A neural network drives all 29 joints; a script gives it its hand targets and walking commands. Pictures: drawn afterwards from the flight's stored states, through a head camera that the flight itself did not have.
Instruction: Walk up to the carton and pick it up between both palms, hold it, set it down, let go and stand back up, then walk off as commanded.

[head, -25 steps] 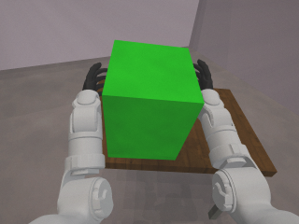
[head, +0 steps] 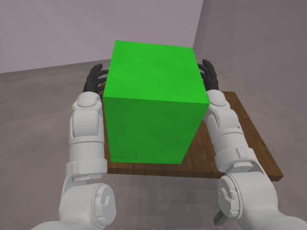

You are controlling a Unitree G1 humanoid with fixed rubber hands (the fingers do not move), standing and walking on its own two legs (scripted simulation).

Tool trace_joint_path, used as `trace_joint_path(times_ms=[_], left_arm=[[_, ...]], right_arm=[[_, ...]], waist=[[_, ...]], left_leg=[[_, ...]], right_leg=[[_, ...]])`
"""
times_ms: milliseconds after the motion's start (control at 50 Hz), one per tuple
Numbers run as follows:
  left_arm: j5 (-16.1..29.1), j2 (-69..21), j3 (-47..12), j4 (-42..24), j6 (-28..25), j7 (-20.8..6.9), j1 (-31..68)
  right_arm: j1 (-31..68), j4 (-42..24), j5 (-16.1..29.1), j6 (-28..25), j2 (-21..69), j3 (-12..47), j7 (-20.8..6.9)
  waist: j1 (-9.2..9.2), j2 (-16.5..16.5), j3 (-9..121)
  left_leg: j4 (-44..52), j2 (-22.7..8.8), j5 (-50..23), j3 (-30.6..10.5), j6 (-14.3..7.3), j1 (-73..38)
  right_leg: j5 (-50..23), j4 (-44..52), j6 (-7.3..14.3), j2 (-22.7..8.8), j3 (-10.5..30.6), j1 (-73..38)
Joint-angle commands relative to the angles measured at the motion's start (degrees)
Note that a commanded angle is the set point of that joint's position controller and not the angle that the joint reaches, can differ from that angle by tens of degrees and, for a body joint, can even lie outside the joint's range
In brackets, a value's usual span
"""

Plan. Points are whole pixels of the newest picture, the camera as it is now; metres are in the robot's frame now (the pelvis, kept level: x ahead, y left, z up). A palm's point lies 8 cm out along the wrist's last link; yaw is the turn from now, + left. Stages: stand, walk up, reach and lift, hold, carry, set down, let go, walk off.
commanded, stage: hold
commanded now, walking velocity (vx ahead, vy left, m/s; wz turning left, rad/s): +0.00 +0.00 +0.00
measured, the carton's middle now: (150, 106) +0.39 +0.03 +0.16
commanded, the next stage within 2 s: none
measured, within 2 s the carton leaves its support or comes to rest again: neither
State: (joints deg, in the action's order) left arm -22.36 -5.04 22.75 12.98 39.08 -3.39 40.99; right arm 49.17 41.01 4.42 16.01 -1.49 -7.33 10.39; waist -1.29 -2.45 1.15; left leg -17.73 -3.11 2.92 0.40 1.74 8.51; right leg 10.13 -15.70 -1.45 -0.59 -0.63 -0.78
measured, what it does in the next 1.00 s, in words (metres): stands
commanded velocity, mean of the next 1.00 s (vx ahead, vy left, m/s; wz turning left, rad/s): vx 0.00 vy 0.00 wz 0.00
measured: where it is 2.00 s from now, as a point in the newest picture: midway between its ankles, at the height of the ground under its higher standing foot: outside the picture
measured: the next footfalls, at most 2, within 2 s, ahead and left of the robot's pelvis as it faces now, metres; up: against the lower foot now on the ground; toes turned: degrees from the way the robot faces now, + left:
none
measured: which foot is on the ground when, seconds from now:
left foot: down 0.00-1.00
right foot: down 0.00-1.00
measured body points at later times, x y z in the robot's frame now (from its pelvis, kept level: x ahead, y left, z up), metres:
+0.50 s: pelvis +0.00 +0.00 +0.00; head -0.05 +0.03 +0.45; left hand +0.38 +0.17 +0.21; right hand +0.40 -0.12 +0.23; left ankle +0.08 +0.13 -0.75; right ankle -0.01 -0.14 -0.75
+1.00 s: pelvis +0.00 +0.00 +0.00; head -0.05 +0.03 +0.45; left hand +0.38 +0.17 +0.20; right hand +0.41 -0.12 +0.23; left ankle +0.08 +0.13 -0.75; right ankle -0.01 -0.14 -0.75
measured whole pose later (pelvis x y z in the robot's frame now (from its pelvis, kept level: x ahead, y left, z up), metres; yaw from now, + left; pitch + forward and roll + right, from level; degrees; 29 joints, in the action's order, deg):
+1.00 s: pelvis +0.00 +0.00 +0.00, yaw +0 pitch -6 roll -1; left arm -22.4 -5.4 21.9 9.6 40.1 -4.0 38.8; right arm 48.2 37.7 5.7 17.8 -1.5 -6.2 10.8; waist -1.6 -2.5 1.1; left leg -17.7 -3.1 3.1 0.4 1.7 8.5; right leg 10.3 -15.7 -1.5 -0.6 -0.7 -0.8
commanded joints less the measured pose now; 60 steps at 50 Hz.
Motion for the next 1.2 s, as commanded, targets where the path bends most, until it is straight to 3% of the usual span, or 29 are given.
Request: trace_joint_path(times_ms=[0, 40, 60, 100, 120, 180, 220, 260, 340, 400, 420, 440, 460, 500, 560, 600, 620, 680, 700, 720, 760, 820, 880, 900, 920, 960, 1060, 1120, 1180], left_arm=[[8.3, -27.8, -29.0, -6.6, -1.7, -8.1, 30.8], [9.0, -27.7, -29.3, -10.7, -2.1, -8.1, 33.8], [8.8, -27.5, -29.6, -9.4, -1.6, -8.0, 32.4], [7.7, -26.7, -27.2, -6.1, -1.3, -8.5, 31.9], [9.7, -28.0, -30.1, -10.6, -1.5, -8.5, 30.2], [9.0, -27.2, -28.9, -9.2, -1.1, -8.5, 31.1], [9.0, -27.8, -29.6, -10.5, -1.4, -8.3, 32.6], [8.7, -26.2, -28.1, -8.7, -1.5, -8.4, 31.9], [10.1, -28.1, -31.0, -12.1, -1.4, -8.5, 29.9], [9.9, -27.4, -31.3, -12.8, -1.7, -8.2, 31.6], [8.8, -27.1, -29.9, -9.8, -1.8, -8.2, 33.5], [9.6, -27.6, -30.7, -9.5, -1.5, -8.4, 32.1], [7.3, -26.4, -27.5, -7.0, -1.0, -8.6, 30.8], [9.4, -28.5, -30.2, -11.1, -1.5, -8.5, 32.3], [9.2, -26.3, -28.9, -9.0, -1.7, -8.4, 31.1], [10.1, -27.7, -31.4, -12.8, -1.5, -8.3, 30.5], [9.6, -26.8, -29.7, -11.0, -1.5, -8.5, 30.5], [10.2, -27.1, -31.1, -13.6, -1.3, -8.4, 29.7], [9.4, -26.6, -30.9, -12.5, -0.9, -8.4, 28.8], [8.6, -25.8, -29.4, -10.6, -0.6, -8.8, 29.1], [8.7, -26.9, -29.7, -10.8, -0.6, -9.0, 28.4], [9.4, -27.3, -30.4, -10.8, -1.2, -8.9, 33.3], [9.5, -27.0, -30.6, -10.5, -1.2, -8.5, 32.7], [8.8, -26.5, -28.7, -7.9, -0.9, -8.9, 31.1], [10.5, -28.0, -31.4, -13.5, -1.6, -8.5, 33.1], [10.0, -26.4, -30.6, -12.6, -1.2, -8.5, 32.2], [9.8, -26.8, -30.9, -10.7, -1.4, -8.4, 29.3], [10.1, -26.1, -30.6, -12.1, -1.5, -8.9, 31.2], [9.6, -27.0, -30.2, -11.2, -1.2, -8.7, 30.1]], right_arm=[[29.2, -10.9, 5.2, -2.0, 28.0, 15.0, -3.3], [30.7, -13.4, 5.0, -2.7, 29.4, 15.1, -3.7], [28.6, -10.5, 4.6, -2.1, 28.0, 14.4, -3.6], [28.3, -8.6, 4.0, -1.6, 27.9, 13.6, -3.6], [29.2, -14.6, 6.1, -2.4, 29.6, 15.7, -3.2], [29.0, -12.7, 5.3, -1.8, 29.5, 15.2, -3.3], [27.9, -10.9, 5.1, -1.4, 28.8, 14.6, -3.4], [28.5, -11.5, 6.1, -1.3, 29.3, 16.0, -3.4], [27.6, -15.6, 6.6, -1.4, 29.7, 17.4, -2.7], [26.7, -12.9, 7.1, -0.8, 29.8, 18.4, -3.0], [28.0, -10.7, 5.7, -0.8, 29.5, 16.5, -3.2], [29.1, -13.6, 5.0, -1.4, 29.5, 15.5, -3.2], [26.0, -8.6, 3.6, -0.5, 28.2, 13.4, -3.5], [28.3, -13.3, 5.1, -1.8, 29.9, 15.3, -3.5], [26.0, -10.5, 4.8, -0.8, 29.9, 16.1, -3.5], [24.1, -12.5, 5.7, -0.7, 28.9, 15.9, -3.3], [27.1, -15.1, 6.1, -1.2, 29.7, 17.8, -2.8], [26.8, -17.4, 7.9, -1.1, 30.8, 18.8, -2.5], [24.1, -12.9, 6.7, -0.3, 28.8, 17.6, -2.5], [24.8, -13.3, 6.6, -0.1, 28.9, 17.7, -2.3], [25.4, -14.2, 5.6, -0.3, 28.6, 16.4, -2.4], [27.3, -11.4, 5.0, -0.4, 28.7, 15.3, -2.9], [26.5, -11.4, 5.0, -0.4, 29.3, 15.2, -3.4], [26.4, -10.8, 4.4, -0.2, 29.1, 14.6, -3.3], [28.3, -16.0, 5.7, -1.5, 30.8, 16.1, -3.4], [25.1, -11.5, 5.6, -0.4, 29.2, 16.0, -3.3], [25.9, -14.4, 6.2, -0.8, 29.9, 18.3, -2.7], [23.5, -12.9, 6.0, 0.1, 30.1, 17.4, -2.6], [25.4, -12.5, 6.5, 0.1, 30.4, 17.2, -3.0]], waist=[[-9.57, 3.3, 15.6], [-7.6, 3.4, 19.6], [-9.67, 3.2, 17.5], [-9.37, 3.0, 13.6], [-9.19, 3.1, 21.0], [-7.9, 3.4, 18.2], [-9.8, 4.2, 17.2], [-8.43, 2.8, 17.1], [-9.5, 2.6, 19.7], [-8.96, 4.3, 19.2], [-8.81, 4.2, 15.5], [-9.06, 3.8, 17.7], [-9.24, 3.0, 11.7], [-8.74, 4.3, 18.7], [-8.89, 2.2, 16.1], [-10.08, 4.8, 19.4], [-8.21, 2.7, 19.8], [-8.14, 3.6, 21.3], [-9.2, 4.1, 17.4], [-8.28, 4.2, 16.1], [-10.01, 3.2, 16.1], [-9.26, 4.6, 14.5], [-9.67, 4.2, 14.9], [-8.65, 3.0, 13.5], [-8.5, 4.2, 20.5], [-9.83, 3.9, 16.5], [-8.19, 3.6, 17.7], [-9.66, 2.9, 15.5], [-9.12, 3.5, 16.5]], left_leg=[[2.5, 4.8, 0.6, 4.0, 0.4, -20.6], [2.1, 4.8, -1.3, 4.2, 0.0, -20.5], [2.4, 4.6, 0.1, 4.0, 0.4, -21.4], [3.4, 4.7, 3.2, 4.4, -0.1, -19.2], [1.9, 4.8, -2.6, 4.3, 0.4, -21.7], [2.2, 5.0, -0.3, 4.5, 0.0, -20.1], [2.6, 4.3, -0.3, 4.1, 0.4, -21.3], [2.3, 5.0, -1.4, 4.4, 0.0, -20.6], [1.3, 4.9, -4.1, 4.0, 0.6, -21.1], [1.7, 4.9, -3.4, 4.0, 0.9, -21.9], [2.4, 4.6, 1.4, 3.6, 0.6, -20.1], [2.5, 4.7, 1.5, 4.2, 0.6, -19.7], [3.7, 4.7, 4.9, 4.2, 0.0, -18.3], [2.8, 4.7, 1.2, 4.4, 0.3, -20.1], [3.3, 4.7, 1.8, 4.0, -0.3, -19.5], [2.1, 4.6, -3.4, 4.3, 0.9, -22.2], [1.4, 4.9, -4.1, 4.4, 0.3, -21.1], [0.8, 5.2, -7.1, 4.4, 0.4, -22.2], [1.3, 5.1, -5.0, 4.2, 0.7, -21.4], [1.7, 5.2, -3.2, 4.2, 0.2, -20.5], [2.6, 5.0, -0.2, 4.3, 0.2, -20.8], [3.0, 4.3, 3.0, 4.0, 0.4, -19.1], [3.2, 4.6, 2.7, 4.2, 0.4, -18.6], [3.4, 4.5, 4.0, 4.2, -0.3, -17.8], [2.1, 4.7, -0.8, 4.4, 0.5, -19.9], [2.2, 4.7, -1.5, 4.0, 0.4, -20.3], [2.0, 4.7, -2.7, 4.2, 0.2, -20.4], [2.7, 5.1, -0.1, 4.5, 0.1, -19.9], [3.0, 4.7, 0.7, 4.0, 0.1, -20.3]], right_leg=[[-1.4, 4.4, -1.7, 3.7, -5.1, 4.0], [-2.5, 3.6, -1.6, 3.7, -4.9, 2.9], [-1.6, 3.9, -1.8, 3.7, -5.0, 3.2], [0.8, 4.4, -1.7, 3.3, -5.1, 4.3], [-5.0, 3.7, -1.5, 3.7, -4.6, 1.3], [-2.5, 3.7, -1.5, 3.5, -4.6, 2.7], [-2.2, 3.9, -1.4, 3.7, -4.8, 3.7], [-3.3, 4.0, -1.7, 3.7, -4.5, 2.1], [-7.2, 3.3, -2.2, 3.8, -4.6, 1.1], [-5.8, 3.0, -2.0, 3.9, -4.6, 2.1], [-0.6, 3.6, -1.7, 3.5, -4.6, 4.3], [-0.7, 3.9, -1.2, 3.5, -4.3, 3.8], [2.0, 4.5, -1.6, 3.0, -4.7, 4.9], [-1.3, 3.7, -1.3, 3.3, -4.8, 3.2], [-0.2, 4.2, -1.5, 3.6, -4.7, 4.0], [-5.6, 3.2, -1.5, 3.6, -4.4, 2.2], [-6.6, 3.3, -2.0, 3.4, -3.9, 0.6], [-9.7, 2.8, -2.3, 3.5, -3.9, 0.2], [-7.6, 3.4, -2.3, 3.4, -4.3, 1.9], [-5.8, 3.6, -2.3, 3.4, -4.5, 2.4], [-3.2, 4.2, -2.0, 3.3, -4.9, 3.0], [0.8, 4.1, -1.5, 3.2, -4.5, 5.5], [0.1, 4.2, -1.4, 3.3, -4.4, 4.6], [1.9, 4.2, -1.4, 3.1, -4.3, 4.7], [-3.3, 3.2, -1.4, 3.5, -4.5, 2.7], [-3.7, 3.4, -1.7, 3.3, -4.3, 3.4], [-5.5, 3.6, -1.9, 3.3, -4.5, 2.5], [-3.9, 3.7, -2.5, 3.2, -4.5, 2.9], [-1.9, 3.9, -1.6, 3.5, -4.6, 3.8]])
